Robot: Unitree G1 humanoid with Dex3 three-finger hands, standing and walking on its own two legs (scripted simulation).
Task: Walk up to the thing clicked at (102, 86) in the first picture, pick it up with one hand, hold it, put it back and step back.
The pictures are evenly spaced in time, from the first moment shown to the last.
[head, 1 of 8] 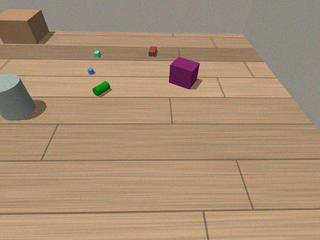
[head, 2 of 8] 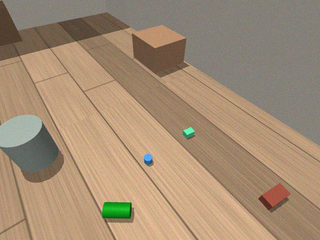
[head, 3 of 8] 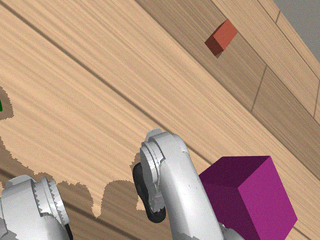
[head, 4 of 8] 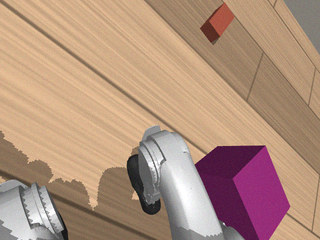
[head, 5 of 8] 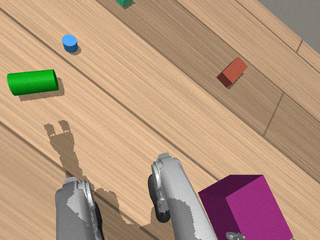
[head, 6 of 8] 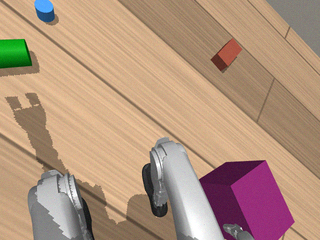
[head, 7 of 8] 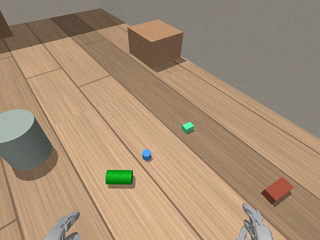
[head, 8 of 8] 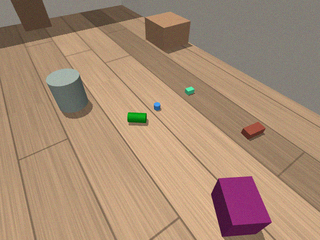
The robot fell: no
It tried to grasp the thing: yes
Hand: left
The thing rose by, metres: 0.00
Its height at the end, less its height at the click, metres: +0.00
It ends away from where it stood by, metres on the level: 0.19
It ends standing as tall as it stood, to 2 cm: yes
